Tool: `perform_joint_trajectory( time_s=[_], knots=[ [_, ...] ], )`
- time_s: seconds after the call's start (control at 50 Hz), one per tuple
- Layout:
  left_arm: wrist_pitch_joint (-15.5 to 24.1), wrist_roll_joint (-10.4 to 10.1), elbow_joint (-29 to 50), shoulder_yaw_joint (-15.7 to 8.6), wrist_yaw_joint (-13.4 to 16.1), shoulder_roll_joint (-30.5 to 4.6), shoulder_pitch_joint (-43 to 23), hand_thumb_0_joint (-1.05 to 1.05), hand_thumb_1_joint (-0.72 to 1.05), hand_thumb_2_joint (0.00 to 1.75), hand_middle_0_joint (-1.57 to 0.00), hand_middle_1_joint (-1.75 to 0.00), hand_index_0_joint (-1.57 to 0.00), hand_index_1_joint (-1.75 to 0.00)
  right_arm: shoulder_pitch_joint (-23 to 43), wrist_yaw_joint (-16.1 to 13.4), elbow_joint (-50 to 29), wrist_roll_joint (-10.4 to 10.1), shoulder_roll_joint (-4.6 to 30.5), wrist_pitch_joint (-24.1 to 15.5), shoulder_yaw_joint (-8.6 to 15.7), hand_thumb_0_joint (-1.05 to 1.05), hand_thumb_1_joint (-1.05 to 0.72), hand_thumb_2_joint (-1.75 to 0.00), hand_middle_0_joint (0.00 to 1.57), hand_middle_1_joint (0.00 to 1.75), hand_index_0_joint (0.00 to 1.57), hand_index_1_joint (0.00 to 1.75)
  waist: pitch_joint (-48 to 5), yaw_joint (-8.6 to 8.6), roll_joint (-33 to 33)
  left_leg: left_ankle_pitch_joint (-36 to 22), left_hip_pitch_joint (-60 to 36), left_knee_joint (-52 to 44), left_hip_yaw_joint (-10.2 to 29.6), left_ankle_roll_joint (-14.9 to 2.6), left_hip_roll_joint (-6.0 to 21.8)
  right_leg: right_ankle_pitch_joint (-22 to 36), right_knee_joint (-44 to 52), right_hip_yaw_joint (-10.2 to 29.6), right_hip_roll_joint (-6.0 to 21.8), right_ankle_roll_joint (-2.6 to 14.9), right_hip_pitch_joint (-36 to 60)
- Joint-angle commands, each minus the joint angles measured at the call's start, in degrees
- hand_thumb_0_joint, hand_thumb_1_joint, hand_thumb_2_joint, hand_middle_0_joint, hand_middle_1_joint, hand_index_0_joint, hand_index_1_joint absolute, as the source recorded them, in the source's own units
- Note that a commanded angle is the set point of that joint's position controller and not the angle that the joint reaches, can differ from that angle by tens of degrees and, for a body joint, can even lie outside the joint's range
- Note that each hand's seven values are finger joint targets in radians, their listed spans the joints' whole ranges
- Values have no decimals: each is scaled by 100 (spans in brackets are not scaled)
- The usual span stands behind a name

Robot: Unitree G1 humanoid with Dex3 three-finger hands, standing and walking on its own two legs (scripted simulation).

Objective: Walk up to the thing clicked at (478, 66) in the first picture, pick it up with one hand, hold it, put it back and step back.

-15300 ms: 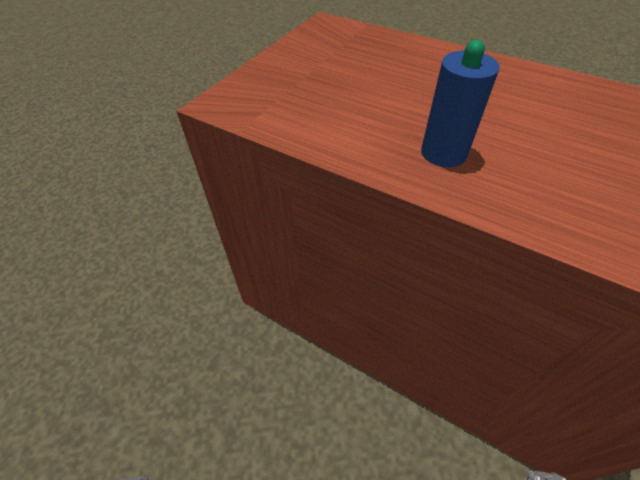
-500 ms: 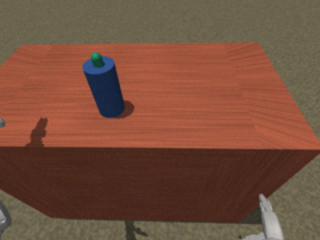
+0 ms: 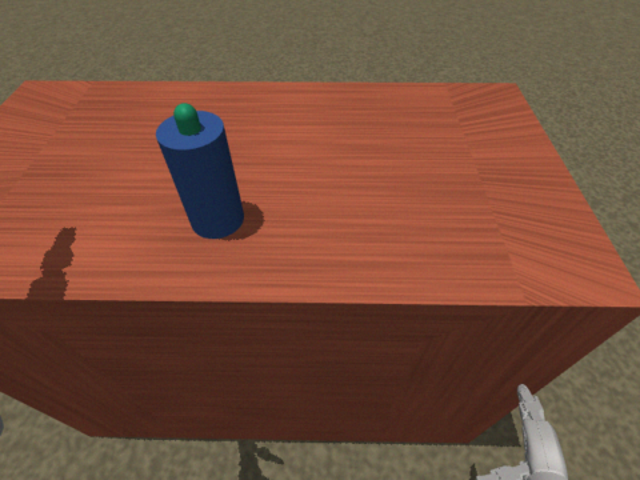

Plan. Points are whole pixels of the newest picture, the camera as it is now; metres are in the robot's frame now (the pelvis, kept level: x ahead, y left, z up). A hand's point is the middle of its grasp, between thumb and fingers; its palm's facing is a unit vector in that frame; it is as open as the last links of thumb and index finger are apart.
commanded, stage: go down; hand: left
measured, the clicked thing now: (202, 170) +0.48 +0.17 +0.13
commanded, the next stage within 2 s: approach in 0.72 s
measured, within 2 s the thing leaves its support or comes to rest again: neither
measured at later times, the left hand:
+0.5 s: hand out of the picture +0.37 +0.35 +0.23, palm faces +0.14 -0.99 -0.01, open 17.8 cm
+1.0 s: hand out of the picture +0.37 +0.36 +0.21, palm faces +0.14 -0.99 -0.01, open 17.6 cm
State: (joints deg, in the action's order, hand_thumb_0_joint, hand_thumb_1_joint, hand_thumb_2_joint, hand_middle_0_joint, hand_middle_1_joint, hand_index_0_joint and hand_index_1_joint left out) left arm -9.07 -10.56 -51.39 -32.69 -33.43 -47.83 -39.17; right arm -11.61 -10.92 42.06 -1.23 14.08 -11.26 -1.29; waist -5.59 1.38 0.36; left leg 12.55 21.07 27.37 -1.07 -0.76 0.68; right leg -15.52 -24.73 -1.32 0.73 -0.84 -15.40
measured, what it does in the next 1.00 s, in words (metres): stands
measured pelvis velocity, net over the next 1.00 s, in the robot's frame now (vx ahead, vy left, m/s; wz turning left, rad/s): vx -0.01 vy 0.00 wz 0.00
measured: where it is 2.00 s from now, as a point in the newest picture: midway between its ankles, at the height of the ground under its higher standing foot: outside the picture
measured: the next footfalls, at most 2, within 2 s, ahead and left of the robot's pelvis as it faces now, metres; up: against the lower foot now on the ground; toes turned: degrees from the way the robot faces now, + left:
none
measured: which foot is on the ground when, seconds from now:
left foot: down 0.00-1.00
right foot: down 0.00-1.00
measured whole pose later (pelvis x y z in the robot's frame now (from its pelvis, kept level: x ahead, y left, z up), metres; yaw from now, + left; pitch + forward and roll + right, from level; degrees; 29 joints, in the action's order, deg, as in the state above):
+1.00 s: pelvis -0.01 +0.00 +0.00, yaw +0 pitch +7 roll -1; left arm -7.5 -10.6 -55.2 -30.3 -33.8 -48.9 -40.8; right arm -13.3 -10.2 38.3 -1.2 13.4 -11.5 -3.6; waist -5.8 1.9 0.5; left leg 12.7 22.9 28.9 -0.9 -0.9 0.9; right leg -15.5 -25.8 -1.5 0.6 -0.9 -17.0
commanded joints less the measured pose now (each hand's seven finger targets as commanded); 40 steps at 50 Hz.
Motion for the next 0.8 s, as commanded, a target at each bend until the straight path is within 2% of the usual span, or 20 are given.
perform_joint_trajectory(
  time_s=[0.0,0.04,0.08,0.14,0.2,0.22,0.24,0.26,0.28,0.32,0.36,0.44,0.5,0.54,0.56,0.58,0.64,0.72,0.76,0.78],
  knots=[
    [432,-203,1119,-181,-23,-2022,-2241,0,-61,2,-6,-2,-5,-3,583,-50,-826,-4,826,-306,244,0,52,-6,5,5,5,5,-1543,21,738,-1918,-1797,-1,166,-117,-42,1657,239,-140,-123,126,-471],
    [461,-188,1048,-285,-23,-2184,-2140,0,-61,2,-5,-1,-4,-3,421,-26,-619,-1,744,-260,163,0,52,-6,5,5,5,5,-1570,-63,856,-1896,-1748,-6,177,-90,-39,1569,243,-156,-137,147,-440],
    [513,-202,1465,-275,5,-2211,-2451,0,-61,1,-5,-1,-5,-2,523,-52,-1026,-5,975,-305,361,0,52,-6,5,5,5,5,-1951,14,957,-1990,-2004,11,192,-58,-12,1582,214,-168,-149,168,-421],
    [466,-213,948,-269,15,-2028,-2067,0,-61,1,-5,-2,-5,-3,258,-22,-655,1,833,-258,279,0,52,-6,5,5,5,5,-1637,24,824,-2120,-1919,20,233,-41,37,1541,211,-199,-187,177,-561],
    [568,-194,1409,-233,68,-2145,-2520,0,-61,1,-5,-3,-5,-3,302,-21,-804,5,862,-303,312,0,52,-6,5,5,5,5,-1844,77,879,-2105,-2008,59,208,-71,22,1618,210,-165,-162,153,-589],
    [574,-191,1585,-259,95,-2146,-2628,0,-61,2,-5,-2,-5,-3,375,-5,-817,3,675,-305,155,0,52,-6,5,5,5,5,-1918,-12,1027,-2104,-2033,78,177,-75,-9,1647,219,-160,-141,147,-512],
    [560,-153,1538,-336,141,-2297,-2618,0,-61,0,-6,-3,-5,-3,385,-16,-848,4,816,-303,270,0,52,-6,5,5,5,5,-1968,21,1013,-2135,-2041,82,181,-64,-4,1657,221,-158,-145,153,-507],
    [538,-184,1542,-271,152,-2135,-2609,0,-61,0,-5,-2,-5,-2,497,0,-960,-9,655,-319,115,0,52,-5,5,5,5,5,-1905,-5,993,-2150,-2017,72,184,-69,2,1688,226,-169,-151,148,-441],
    [531,-195,1458,-270,172,-2113,-2606,0,-61,1,-5,-3,-5,-3,555,-8,-1026,-8,837,-338,262,0,52,-5,5,5,5,5,-1855,57,936,-1989,-1974,40,191,-52,16,1576,230,-171,-158,155,-457],
    [438,-160,1109,-153,182,-1922,-2319,0,-61,2,-5,-3,-5,-3,324,10,-655,-6,646,-280,158,0,53,-5,5,5,5,5,-1522,34,912,-1810,-1782,-1,155,-71,-6,1472,264,-155,-149,157,-517],
    [400,-129,1031,-195,200,-2087,-2320,0,-61,2,-5,-3,-5,-3,477,-11,-952,11,990,-322,380,0,52,-5,5,5,5,5,-1517,76,779,-1564,-1732,-45,173,-69,5,1321,282,-156,-161,170,-535],
    [372,-187,1099,-219,168,-2045,-2246,0,-61,1,-5,-3,-5,-3,328,22,-996,-36,663,-283,122,0,52,-5,5,5,5,5,-1358,-41,620,-1234,-1412,-109,126,-104,-47,1148,329,-135,-132,149,-408],
    [399,-191,969,-275,119,-2075,-2083,0,-61,0,-5,-3,-6,-3,248,18,-1120,-20,831,-298,221,0,53,-5,5,5,5,5,-1370,-7,472,-1229,-1446,-109,138,-99,-34,1133,308,-154,-157,134,-404],
    [452,-202,1106,-344,97,-2229,-2268,0,-61,1,-4,-3,-5,-3,398,7,-1275,-25,857,-303,206,0,53,-5,5,5,5,5,-1620,-25,610,-1333,-1568,-93,167,-93,-28,1166,277,-157,-153,152,-407],
    [463,-209,931,-298,73,-2101,-2174,0,-61,1,-4,-3,-5,-3,103,24,-895,-15,706,-261,124,0,52,-5,5,5,5,5,-1447,-49,633,-1343,-1545,-84,166,-91,-19,1141,268,-164,-170,151,-483],
    [511,-240,1400,-336,76,-2219,-2456,0,-61,1,-4,-4,-5,-4,577,-2,-1386,-27,845,-328,195,0,53,-5,5,5,5,5,-1692,-73,696,-1394,-1602,-66,154,-96,-38,1225,261,-129,-136,147,-382],
    [530,-200,1533,-379,104,-2326,-2676,0,-61,2,-4,-3,-4,-3,545,-40,-1322,-27,809,-352,171,0,52,-5,5,5,5,5,-1894,-31,864,-1455,-1756,-33,156,-94,-55,1285,261,-111,-118,136,-345],
    [401,-133,750,-29,63,-1941,-2336,0,-61,2,-5,-3,-5,-4,451,-53,-944,-29,779,-347,172,0,52,-5,5,5,5,5,-1352,112,783,-1137,-1611,-89,157,-97,-51,1033,307,-89,-136,155,-643],
    [479,-156,1314,-136,41,-2244,-2810,0,-61,2,-4,-3,-5,-3,492,-71,-1037,-7,945,-385,280,0,53,-5,5,5,5,5,-1617,89,1023,-1280,-1742,-63,182,-65,-31,1155,261,-123,-130,174,-613],
    [465,-122,1007,-168,24,-2260,-2628,0,-60,3,-4,-3,-4,-3,264,-43,-961,-6,785,-371,141,0,53,-5,5,5,5,5,-1580,90,872,-1308,-1704,-27,173,-83,-34,1191,272,-134,-138,153,-582]
  ],
)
